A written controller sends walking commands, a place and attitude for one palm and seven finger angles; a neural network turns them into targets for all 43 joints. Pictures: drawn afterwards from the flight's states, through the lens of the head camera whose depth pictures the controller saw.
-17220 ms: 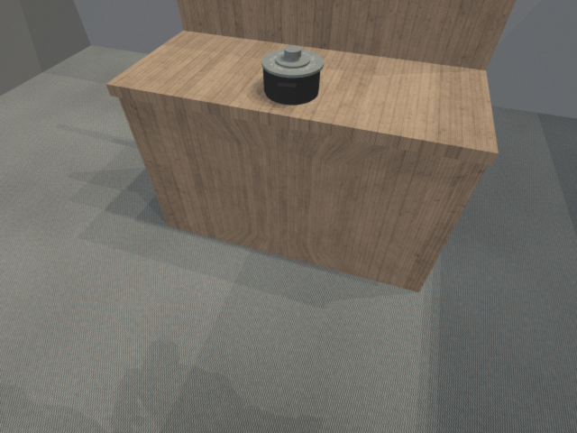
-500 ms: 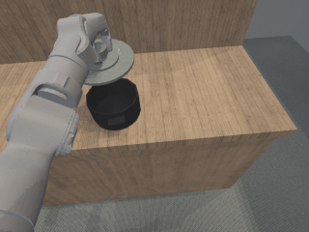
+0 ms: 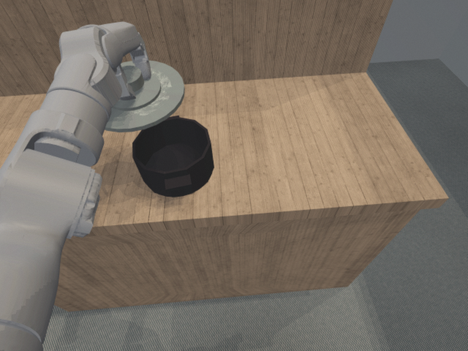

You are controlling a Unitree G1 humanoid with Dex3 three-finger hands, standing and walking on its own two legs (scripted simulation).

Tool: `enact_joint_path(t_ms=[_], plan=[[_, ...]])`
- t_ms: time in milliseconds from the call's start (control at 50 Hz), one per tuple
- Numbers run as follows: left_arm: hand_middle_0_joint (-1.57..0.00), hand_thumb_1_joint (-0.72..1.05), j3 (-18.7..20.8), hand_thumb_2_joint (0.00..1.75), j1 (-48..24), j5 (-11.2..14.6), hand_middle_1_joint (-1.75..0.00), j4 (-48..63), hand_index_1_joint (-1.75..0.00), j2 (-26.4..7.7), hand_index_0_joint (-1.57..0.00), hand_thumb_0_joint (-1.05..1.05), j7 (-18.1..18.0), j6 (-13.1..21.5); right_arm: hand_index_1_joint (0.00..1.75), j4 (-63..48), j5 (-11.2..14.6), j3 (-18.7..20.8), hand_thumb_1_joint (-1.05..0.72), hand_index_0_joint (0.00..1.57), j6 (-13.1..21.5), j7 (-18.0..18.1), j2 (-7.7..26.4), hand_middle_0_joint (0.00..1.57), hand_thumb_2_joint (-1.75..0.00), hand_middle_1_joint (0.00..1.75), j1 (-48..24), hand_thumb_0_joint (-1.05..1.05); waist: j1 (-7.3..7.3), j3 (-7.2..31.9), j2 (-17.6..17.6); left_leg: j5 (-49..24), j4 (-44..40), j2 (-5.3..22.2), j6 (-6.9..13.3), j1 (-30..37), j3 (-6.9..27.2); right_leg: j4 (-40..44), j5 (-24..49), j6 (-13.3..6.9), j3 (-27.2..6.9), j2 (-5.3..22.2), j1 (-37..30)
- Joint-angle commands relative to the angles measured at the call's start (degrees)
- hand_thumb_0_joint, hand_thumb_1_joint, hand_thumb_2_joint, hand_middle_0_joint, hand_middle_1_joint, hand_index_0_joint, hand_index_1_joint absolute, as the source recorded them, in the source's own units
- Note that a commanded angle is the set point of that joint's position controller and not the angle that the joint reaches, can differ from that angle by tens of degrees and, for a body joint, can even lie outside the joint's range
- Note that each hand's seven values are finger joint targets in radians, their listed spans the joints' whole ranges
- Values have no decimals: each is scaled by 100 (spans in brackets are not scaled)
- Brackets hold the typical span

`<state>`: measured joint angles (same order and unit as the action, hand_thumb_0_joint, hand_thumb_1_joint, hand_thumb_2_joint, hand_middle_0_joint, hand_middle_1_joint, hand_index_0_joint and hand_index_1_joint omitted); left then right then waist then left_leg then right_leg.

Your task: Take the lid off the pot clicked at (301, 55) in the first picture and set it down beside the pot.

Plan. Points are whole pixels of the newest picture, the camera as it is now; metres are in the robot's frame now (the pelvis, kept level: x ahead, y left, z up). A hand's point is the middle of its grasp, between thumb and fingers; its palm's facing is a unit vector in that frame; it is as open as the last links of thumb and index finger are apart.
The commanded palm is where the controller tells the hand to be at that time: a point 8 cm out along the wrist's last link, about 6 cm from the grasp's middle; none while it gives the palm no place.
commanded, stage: move the lid sideways beside the pot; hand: left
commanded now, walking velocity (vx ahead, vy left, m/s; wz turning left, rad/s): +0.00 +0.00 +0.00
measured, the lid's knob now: (128, 79) +0.52 +0.15 +0.20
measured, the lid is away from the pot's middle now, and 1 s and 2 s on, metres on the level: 0.04 0.16 0.23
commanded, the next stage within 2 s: lower the lid onto the table in 1.66 s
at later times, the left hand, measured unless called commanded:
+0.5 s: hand (80, 84) +0.49 +0.21 +0.22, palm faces -0.31 -0.08 -0.95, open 8.0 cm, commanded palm +0.51 +0.22 +0.29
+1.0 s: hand (45, 91) +0.48 +0.26 +0.22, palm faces -0.32 -0.09 -0.94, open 8.0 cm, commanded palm +0.50 +0.26 +0.29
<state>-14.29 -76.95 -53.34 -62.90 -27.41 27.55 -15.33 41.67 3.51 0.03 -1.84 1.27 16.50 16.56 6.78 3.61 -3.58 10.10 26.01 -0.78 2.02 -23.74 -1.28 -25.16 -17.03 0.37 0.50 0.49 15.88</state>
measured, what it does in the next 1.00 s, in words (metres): stands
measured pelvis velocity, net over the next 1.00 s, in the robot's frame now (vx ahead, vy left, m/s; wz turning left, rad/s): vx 0.00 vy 0.01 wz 0.00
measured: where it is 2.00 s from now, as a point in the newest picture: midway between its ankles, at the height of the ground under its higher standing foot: outside the picture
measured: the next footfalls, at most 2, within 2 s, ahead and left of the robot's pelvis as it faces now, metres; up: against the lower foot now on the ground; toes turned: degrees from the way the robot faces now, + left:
none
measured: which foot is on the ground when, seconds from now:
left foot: down 0.00-1.00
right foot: down 0.00-1.00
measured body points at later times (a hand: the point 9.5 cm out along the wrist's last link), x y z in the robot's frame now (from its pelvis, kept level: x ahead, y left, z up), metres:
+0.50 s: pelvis +0.00 +0.01 +0.00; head +0.05 +0.00 +0.45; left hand +0.51 +0.21 +0.27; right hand +0.05 -0.27 -0.13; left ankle +0.03 +0.10 -0.74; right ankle -0.05 -0.12 -0.74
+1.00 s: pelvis +0.00 +0.01 +0.00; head +0.05 +0.01 +0.45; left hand +0.49 +0.26 +0.27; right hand +0.04 -0.27 -0.13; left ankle +0.03 +0.10 -0.74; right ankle -0.05 -0.12 -0.74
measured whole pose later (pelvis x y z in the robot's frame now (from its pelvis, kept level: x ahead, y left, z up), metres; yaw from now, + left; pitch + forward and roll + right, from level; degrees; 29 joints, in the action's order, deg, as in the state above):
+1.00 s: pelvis +0.00 +0.01 +0.00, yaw +0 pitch +8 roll -2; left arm -10.6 -73.9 -55.5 -61.2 -41.8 31.2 -6.4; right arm 40.9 4.6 0.0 -5.1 2.2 17.2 17.0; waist 6.9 2.0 -2.4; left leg 11.0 28.6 -0.5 2.7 -25.8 -0.8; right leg -24.3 -16.2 1.0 0.9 0.1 16.3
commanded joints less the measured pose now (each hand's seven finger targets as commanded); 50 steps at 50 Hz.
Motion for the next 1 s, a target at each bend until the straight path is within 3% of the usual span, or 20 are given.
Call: enact_joint_path(t_ms=[0, 40, 60, 100, 200, 260, 340, 400, 440, 460, 520, 580, 640, 660, 700, 780, 800, 880, 960, 980], plan=[[-79, 59, 452, 105, -3827, -266, -116, 1405, -108, -1736, -79, 0, -354, 95, 30, -553, -10, 250, -90, 20, 172, 94, 874, 20, -90, 30, 130, 0, 97, 2425, 415, -1522, 181, -236, 341, 2184, 173, 271, 2625, -186, 73, -291, 169], [-79, 59, 500, 105, -3820, -340, -116, 1528, -108, -1844, -79, 0, -371, 163, 30, -549, 0, 269, -90, 20, 166, 103, 863, 20, -90, 30, 154, 0, 83, 2482, 270, -1602, 186, -183, 321, 2321, 207, 267, 2505, -203, 98, -310, 226], [-79, 59, 315, 105, -3730, -311, -116, 1579, -108, -1609, -79, 0, -349, 224, 30, -589, -8, 278, -90, 20, 169, 102, 845, 20, -90, 30, 172, 0, 88, 2519, 150, -1734, 217, -184, 317, 2376, 201, 282, 2536, -224, 106, -304, 281], [-79, 59, 341, 105, -3509, -329, -116, 1204, -108, -1637, -79, 0, -322, 185, 30, -518, 5, 266, -90, 20, 115, 91, 874, 20, -90, 30, 187, 0, 113, 2238, 146, -1507, 194, -187, 312, 2246, 216, 304, 2286, -216, 134, -332, 420], [-79, 59, 651, 105, -3736, -300, -116, 1657, -108, -2125, -79, 0, -269, 342, 30, -594, 4, 299, -90, 20, 116, 103, 892, 20, -90, 30, 209, 0, 68, 2724, 70, -1712, 248, -187, 339, 2467, 221, 270, 2509, -209, 101, -328, 164], [-79, 59, 516, 105, -3767, -260, -116, 1988, -108, -1966, -79, 0, -241, 471, 30, -653, 13, 332, -90, 20, 167, 113, 858, 20, -90, 30, 225, 0, 47, 2838, -128, -2251, 330, -148, 344, 2761, 273, 265, 2639, -228, 129, -344, 270], [-79, 59, 597, 105, -3094, -244, -116, 982, -108, -2054, -79, 0, -140, 342, 30, -479, 52, 306, -90, 20, 39, 98, 952, 20, -90, 30, 288, 0, 100, 1989, 336, -1601, 243, -166, 338, 2162, 209, 351, 2293, -201, 188, -373, 459], [-79, 59, 599, 105, -3649, -265, -116, 1750, -108, -2182, -79, 0, -136, 449, 30, -576, 20, 334, -90, 20, 22, 72, 949, 20, -90, 30, 231, 0, 71, 2630, -76, -2086, 329, -176, 339, 2577, 261, 267, 2553, -212, 151, -360, 317], [-79, 59, 541, 105, -3718, -333, -116, 1906, -108, -2168, -79, 0, -137, 518, 30, -575, 26, 338, -90, 20, 8, 81, 926, 20, -90, 30, 241, 0, 81, 2687, -265, -2235, 340, -123, 313, 2774, 314, 275, 2385, -219, 186, -383, 469], [-79, 59, 514, 105, -3509, -286, -116, 1836, -108, -2069, -79, 0, -118, 560, 30, -597, 15, 354, -90, 20, 20, 83, 914, 20, -90, 30, 286, 0, 67, 2672, -186, -2442, 400, -118, 335, 2805, 323, 296, 2453, -229, 187, -385, 501], [-79, 59, 724, 105, -3412, -250, -116, 1567, -108, -2388, -79, 0, -79, 567, 30, -536, 42, 333, -90, 20, -52, 95, 965, 20, -90, 30, 289, 0, 84, 2482, 121, -1866, 302, -137, 342, 2529, 279, 310, 2279, -205, 204, -393, 402], [-79, 59, 777, 105, -3455, -246, -116, 1680, -108, -2538, -79, 0, -78, 630, 30, -554, 40, 330, -90, 20, -76, 97, 978, 20, -90, 30, 263, 0, 71, 2589, -8, -2002, 330, -129, 337, 2559, 270, 292, 2362, -203, 187, -374, 363], [-79, 59, 570, 105, -3576, -307, -116, 1838, -108, -2311, -79, 0, -92, 676, 30, -565, 52, 331, -90, 20, -69, 96, 941, 20, -90, 30, 260, 0, 85, 2569, -327, -2193, 345, -100, 307, 2805, 358, 303, 2134, -228, 236, -409, 640], [-79, 59, 555, 105, -3384, -273, -116, 1696, -108, -2251, -79, 0, -76, 697, 30, -557, 40, 339, -90, 20, -60, 93, 959, 20, -90, 30, 309, 0, 63, 2508, -217, -2351, 383, -89, 313, 2781, 358, 315, 2204, -240, 246, -406, 655], [-79, 59, 950, 105, -3274, -301, -116, 1563, -108, -2769, -79, 0, -79, 711, 30, -529, 34, 326, -90, 20, -100, 91, 1003, 20, -90, 30, 338, 0, 25, 2530, -22, -2067, 363, -102, 321, 2584, 320, 291, 2238, -217, 224, -408, 434], [-79, 59, 812, 105, -3270, -288, -116, 1406, -108, -2762, -79, 0, -47, 747, 30, -525, 79, 291, -90, 20, -155, 111, 1023, 20, -90, 30, 274, 0, 59, 2344, 37, -1780, 311, -114, 314, 2308, 262, 294, 2212, -213, 224, -377, 387], [-79, 59, 644, 105, -3310, -308, -116, 1349, -108, -2574, -79, 0, -24, 726, 30, -531, 89, 298, -90, 20, -161, 110, 1012, 20, -90, 30, 247, 0, 86, 2249, -55, -1684, 308, -113, 315, 2343, 258, 327, 2061, -213, 237, -388, 539], [-79, 59, 994, 105, -3327, -371, -116, 1642, -108, -3101, -79, 0, -40, 899, 30, -589, 49, 306, -90, 20, -155, 145, 1025, 20, -90, 30, 305, 0, 32, 2618, -237, -1887, 379, -105, 326, 2529, 304, 302, 2103, -222, 206, -403, 379], [-79, 59, 681, 105, -3331, -228, -116, 1682, -108, -2765, -79, 0, 65, 975, 30, -557, 108, 318, -90, 20, -177, 167, 1039, 20, -90, 30, 272, 0, 66, 2436, -303, -1912, 366, -77, 342, 2579, 285, 339, 2065, -227, 248, -387, 550], [-79, 59, 885, 105, -3321, -269, -116, 1696, -108, -3015, -79, 0, 43, 994, 30, -521, 91, 321, -90, 20, -195, 155, 1054, 20, -90, 30, 333, 0, 47, 2494, -362, -1962, 391, -65, 332, 2633, 336, 316, 2005, -220, 246, -421, 556]])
